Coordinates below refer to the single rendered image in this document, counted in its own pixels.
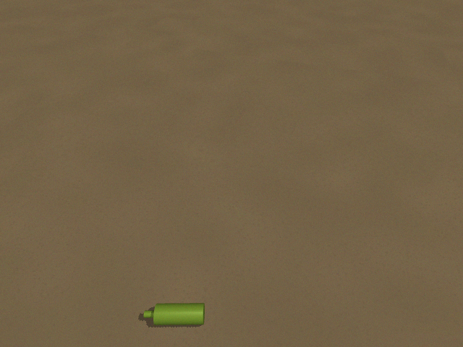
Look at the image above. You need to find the bottle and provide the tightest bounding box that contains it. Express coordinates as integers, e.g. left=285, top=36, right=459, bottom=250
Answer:
left=143, top=303, right=205, bottom=325

